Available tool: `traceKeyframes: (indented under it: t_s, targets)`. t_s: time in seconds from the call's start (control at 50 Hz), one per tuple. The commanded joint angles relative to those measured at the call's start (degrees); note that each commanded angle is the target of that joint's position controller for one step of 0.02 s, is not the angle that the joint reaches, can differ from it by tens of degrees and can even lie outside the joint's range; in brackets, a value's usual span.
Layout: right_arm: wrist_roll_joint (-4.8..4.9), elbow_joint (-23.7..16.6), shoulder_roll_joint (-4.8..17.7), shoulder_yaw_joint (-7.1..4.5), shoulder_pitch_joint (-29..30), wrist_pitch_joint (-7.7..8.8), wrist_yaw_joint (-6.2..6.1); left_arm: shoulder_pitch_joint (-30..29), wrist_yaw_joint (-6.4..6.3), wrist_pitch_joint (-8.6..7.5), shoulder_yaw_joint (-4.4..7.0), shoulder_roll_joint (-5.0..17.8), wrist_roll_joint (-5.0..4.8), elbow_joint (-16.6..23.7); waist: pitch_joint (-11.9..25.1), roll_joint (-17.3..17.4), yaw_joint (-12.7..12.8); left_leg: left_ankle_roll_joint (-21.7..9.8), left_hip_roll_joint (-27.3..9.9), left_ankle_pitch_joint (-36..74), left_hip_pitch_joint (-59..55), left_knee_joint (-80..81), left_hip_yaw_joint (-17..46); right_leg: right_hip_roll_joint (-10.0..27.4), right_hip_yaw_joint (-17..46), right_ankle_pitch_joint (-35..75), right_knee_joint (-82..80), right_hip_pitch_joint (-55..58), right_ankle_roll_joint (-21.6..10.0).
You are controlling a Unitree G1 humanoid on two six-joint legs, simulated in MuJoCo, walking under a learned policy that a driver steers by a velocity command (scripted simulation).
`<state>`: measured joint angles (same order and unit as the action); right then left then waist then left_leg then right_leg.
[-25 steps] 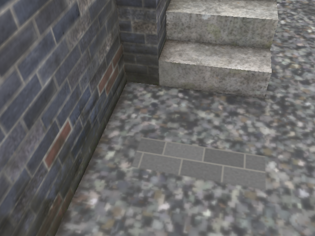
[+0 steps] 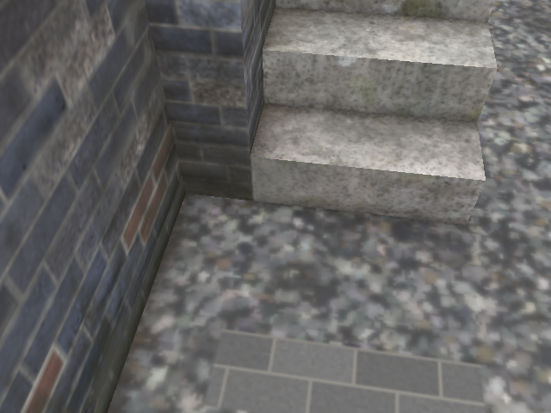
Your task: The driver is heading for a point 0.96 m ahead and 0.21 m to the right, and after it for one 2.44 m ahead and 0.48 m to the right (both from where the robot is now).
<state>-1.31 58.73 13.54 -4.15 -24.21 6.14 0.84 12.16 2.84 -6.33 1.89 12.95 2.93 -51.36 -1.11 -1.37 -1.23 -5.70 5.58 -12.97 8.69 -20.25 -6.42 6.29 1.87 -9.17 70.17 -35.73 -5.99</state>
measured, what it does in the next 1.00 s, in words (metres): walks ahead, turning right: right foot, then left foot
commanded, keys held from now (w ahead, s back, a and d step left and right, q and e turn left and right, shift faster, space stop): w+shift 0.38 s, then w+e+shift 0.54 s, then w+shift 0.08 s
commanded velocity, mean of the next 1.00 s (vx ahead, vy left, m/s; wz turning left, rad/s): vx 1.00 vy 0.00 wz -0.39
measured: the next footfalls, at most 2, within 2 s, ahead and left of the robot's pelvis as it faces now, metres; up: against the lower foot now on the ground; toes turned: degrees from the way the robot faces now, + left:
right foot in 0.28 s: +0.49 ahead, -0.11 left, +0.00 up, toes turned -2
left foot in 0.68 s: +0.89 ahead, +0.03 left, +0.00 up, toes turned -11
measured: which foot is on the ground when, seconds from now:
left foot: down 0.00-0.30, up 0.32-0.66, down 0.68-1.00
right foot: up 0.00-0.26, down 0.28-0.70, up 0.72-1.00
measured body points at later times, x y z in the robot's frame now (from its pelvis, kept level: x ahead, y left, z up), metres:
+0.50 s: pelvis +0.49 -0.06 +0.00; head +0.51 -0.06 +0.45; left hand +0.45 +0.21 -0.14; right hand +0.65 -0.31 -0.10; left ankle +0.52 +0.11 -0.66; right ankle +0.45 -0.11 -0.74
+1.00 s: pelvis +0.88 -0.11 +0.00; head +0.90 -0.13 +0.45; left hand +1.10 +0.12 -0.10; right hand +0.74 -0.37 -0.12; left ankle +0.86 +0.04 -0.74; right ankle +0.90 -0.26 -0.56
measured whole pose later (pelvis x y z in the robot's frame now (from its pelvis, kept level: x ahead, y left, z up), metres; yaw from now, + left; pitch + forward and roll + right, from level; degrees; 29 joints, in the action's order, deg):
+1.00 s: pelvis +0.88 -0.11 +0.00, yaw -23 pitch +1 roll +0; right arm -3.8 53.9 18.3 -3.4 -25.9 7.4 -2.6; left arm 14.3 1.3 1.6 3.0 19.7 1.8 -41.4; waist -2.2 0.4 -1.3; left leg 2.3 -4.8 -16.1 1.3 -17.5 -11.0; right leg 1.2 1.9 -18.0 90.3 -52.8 -4.9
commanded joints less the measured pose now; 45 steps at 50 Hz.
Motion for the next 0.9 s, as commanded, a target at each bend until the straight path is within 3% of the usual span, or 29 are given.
traceKeyframes:
  t_s: [0.02,0.08,0.12,0.18,0.22,0.26,0.28,0.3,0.32,0.34,0.36,0.38,0.42,0.46,0.54,0.56,0.58,0.6,0.64,0.66,0.68,0.7,0.72,0.74,0.76,0.78,0.8,0.86,0.9]
  targets:
    - [1.4,-2.95,3.53,0.31,0.71,2.48,-0.02,-4.58,1.26,0.73,-1.02,0.63,0.76,5.71,-6.43,1.45,2.66,-7.12,-15.74,-1.44,1.96,18.99,15.47,3.69,-1.04,7.17,-5.84,-10.76,1.96]
    - [2.23,-2.8,3.43,0.73,-2.11,3.35,0.5,-14.69,1.67,0.78,-1.69,0.8,-0.49,10.06,-8.95,2.03,0.55,-4.42,-11.43,12.48,6.92,21.85,7.15,0.75,-5.9,18.66,-22.48,-2.14,2.53]
    - [2.87,-2.18,4.8,0.69,-4.54,3.95,0.43,-17.85,1.72,0.9,-2.07,0.16,-1.09,11.38,-8.89,4.05,-0.12,-3.07,-12.53,20.52,5.15,24.85,5.85,-1.36,-7.62,24.82,-29.45,4.78,1.27]
    - [2.2,-1.56,6.78,0.76,-6.43,3.29,-0.22,-20.4,0.92,1.31,-1.73,1.78,-0.51,12.06,-7.32,5.79,-0.08,-1.61,-13.9,41.34,-8.88,20.68,2.94,-5.3,-9.8,21.55,-36.05,5.47,-0.58]
    - [0.41,-1.44,9.52,0.55,-6.87,2.0,-1.06,-18.05,0.1,1.58,-1.03,3.65,-0.14,11.81,-2.64,9.8,2.38,-1.09,-16.54,65.36,-17.07,9.16,2.52,-9.9,-11.32,9.21,-36.17,8.55,-2.36]
    - [-1.66,-1.75,11.41,0.12,-4.21,-0.03,-2.24,-0.89,-0.93,1.65,0.87,7.64,-0.79,7.1,6.53,12.16,10.96,-1.4,-18.97,72.74,-16.64,-15.62,2.78,-12.25,-8.79,-2.63,-37.63,24.03,-4.85]
    - [-2.19,-2.96,10.26,0.19,-1.05,-0.58,-2.54,11.96,-1.76,1.5,2.39,10.67,-0.67,3.27,11.71,10.21,16.82,-1.3,-16.74,59.0,-6.36,-34.49,2.14,-7.68,-3.45,-6.38,-39.4,38.67,-6.63]
    - [-0.35,-6.3,0.47,2.27,-4.03,-0.24,-1.1,16.31,-2.61,1.06,3.85,15.5,1.49,2.43,18.25,-5.62,11.25,-0.57,-7.83,10.36,19.67,-59.42,3.35,9.84,20.48,-21.47,-38.84,58.94,-10.12]
    - [2.44,-6.96,2.17,1.75,-5.87,1.35,-0.88,15.55,-2.03,1.09,4.35,15.47,1.17,2.97,24.87,-13.86,9.26,-1.66,-1.45,-12.61,30.55,-71.12,10.99,16.35,46.54,-21.71,-51.1,62.85,-14.15]
    - [2.69,-8.76,4.73,1.26,2.29,1.73,-1.41,9.96,-1.82,0.5,4.21,12.59,0.31,3.0,16.08,-7.42,7.18,-3.0,-6.12,-4.09,33.86,-69.28,13.25,11.41,37.78,-18.54,-53.3,55.48,-11.42]
    - [2.4,-9.49,4.74,1.52,5.6,1.88,-1.35,7.17,-1.77,-0.22,3.69,9.25,-0.3,2.67,9.57,0.05,6.01,-2.65,-8.13,-0.18,32.31,-65.04,12.56,10.45,29.55,-13.06,-54.23,45.39,-10.19]
    - [1.72,-9.6,3.88,1.73,7.14,1.26,-1.07,5.07,-1.75,-0.85,3.17,7.51,0.09,2.62,5.55,4.59,3.86,-2.11,-10.2,0.34,29.33,-60.18,12.91,8.39,24.3,-10.02,-55.95,37.08,-8.24]
    - [-0.59,-11.39,2.28,2.0,7.18,-0.34,-0.31,5.67,-1.99,-1.55,1.31,3.96,-1.35,0.0,0.83,-0.09,-0.47,0.5,-11.88,0.47,24.55,-53.09,11.87,4.2,19.52,-3.86,-58.76,26.31,-6.64]
    - [-1.91,-13.65,2.31,2.09,11.19,-1.28,0.18,8.11,-1.73,-2.74,1.15,5.24,-2.86,-1.74,-2.48,-0.4,-1.53,3.27,-12.21,0.8,24.69,-45.27,9.34,1.51,15.56,6.69,-59.97,22.92,-6.89]
    - [-0.53,-19.08,1.19,3.83,26.17,-0.04,0.28,9.97,-0.88,-3.15,2.66,10.77,-3.2,-3.23,-6.82,-0.78,2.25,6.77,-7.54,15.48,13.84,-13.53,3.18,-5.93,6.89,21.14,-64.18,15.37,-6.29]
    - [0.73,-19.73,1.51,3.8,28.12,0.32,-0.19,11.69,-0.25,-3.66,2.86,11.33,-3.39,-3.78,-6.01,-0.79,4.02,6.88,-6.14,19.71,10.81,-9.83,2.21,-5.21,8.06,24.3,-65.73,16.66,-6.48]
    - [0.89,-20.14,2.69,3.34,30.05,0.69,-1.07,11.84,-0.23,-4.03,3.03,11.18,-4.23,-4.44,-5.59,-0.08,4.89,6.71,-5.57,22.68,9.44,-7.68,2.33,-4.49,8.53,32.45,-64.89,19.61,-6.02]
    - [0.13,-20.39,5.11,2.97,27.78,0.44,-1.71,11.61,-0.56,-3.87,3.48,13.21,-4.63,-4.31,-3.05,-1.8,3.14,5.76,-5.34,24.21,7.46,-5.64,3.68,-5.2,8.63,32.82,-61.08,21.77,-5.03]
    - [-0.04,-17.7,9.28,1.96,19.97,0.24,-3.15,8.53,-1.6,-3.49,4.37,15.88,-3.77,-2.6,2.97,-4.08,-0.21,4.03,-5.8,19.42,2.26,-6.86,6.93,-4.17,11.43,42.63,-49.83,28.07,-4.19]
    - [-0.2,-15.4,11.41,1.12,12.53,0.57,-3.61,7.65,-1.77,-2.97,4.26,15.66,-3.29,-1.98,7.4,-3.19,-3.32,3.45,-5.47,14.17,-3.31,-7.27,6.59,-4.82,12.26,43.0,-39.7,28.74,-4.02]
    - [-1.7,-13.2,12.71,0.39,4.0,1.72,-3.98,5.68,-1.76,-2.44,3.62,13.82,-2.88,-0.74,10.59,-2.22,-7.61,2.87,-8.61,13.29,-11.77,-5.55,7.96,-7.66,10.87,37.76,-25.33,23.85,-2.82]
    - [-3.75,-12.75,16.92,-0.79,-4.49,1.88,-4.69,7.06,-1.68,-2.18,1.47,6.8,-2.78,0.99,18.46,6.36,-9.81,0.76,-22.14,-3.09,-22.17,-5.4,20.61,-9.88,8.35,15.81,-5.44,15.74,-2.59]
    - [-4.08,-13.81,18.77,-1.35,1.07,1.56,-3.89,15.83,-2.3,-1.39,0.59,4.22,-5.41,1.99,25.91,22.31,-1.91,-5.01,-34.53,-22.45,-29.38,4.61,46.78,-13.92,5.4,-16.35,3.57,2.1,-1.68]
    - [-2.76,-15.39,13.56,-1.13,6.79,1.11,-3.36,12.25,-3.25,0.02,1.0,10.45,-3.6,0.02,17.68,14.55,-1.65,-3.06,-30.58,-31.4,-22.04,7.94,43.29,-8.42,4.97,-10.64,2.79,-1.23,-2.78]
    - [-1.74,-15.98,10.12,-0.24,10.77,1.1,-3.32,8.96,-2.87,0.59,1.29,11.48,-2.76,0.36,12.34,10.86,-1.01,-2.19,-27.64,-20.97,-16.75,9.03,34.92,-6.78,4.22,-6.44,-0.16,-1.0,-1.93]
    - [-1.88,-14.97,7.68,0.23,10.43,1.43,-3.82,3.79,-3.07,1.51,0.9,10.1,-2.06,2.46,9.56,5.65,-1.3,-2.53,-26.53,-4.43,-13.6,9.75,28.76,-5.5,4.24,-4.69,0.12,-0.58,-0.97]
    - [-1.1,-13.87,6.79,0.72,9.8,1.65,-4.39,0.5,-2.77,2.38,0.69,9.08,-1.24,3.68,7.85,4.3,-1.33,-2.43,-25.25,4.36,-13.14,9.49,23.01,-3.75,3.93,-4.06,-0.23,-2.44,-0.18]
    - [-0.59,-9.15,7.6,0.47,5.41,3.17,-3.61,-5.71,-1.56,4.13,-1.08,4.12,-1.63,8.84,4.29,3.37,-0.08,-1.3,-24.83,19.8,-12.23,9.29,13.33,-1.8,1.26,-4.24,2.35,-8.92,1.09]
    - [-0.14,-8.8,7.38,0.92,5.13,3.95,-3.32,-8.23,-1.15,4.86,-1.03,3.62,-0.53,12.87,4.22,3.69,0.96,-0.82,-26.92,33.04,-9.66,6.91,7.24,-1.19,1.43,-3.83,7.38,-11.8,1.04]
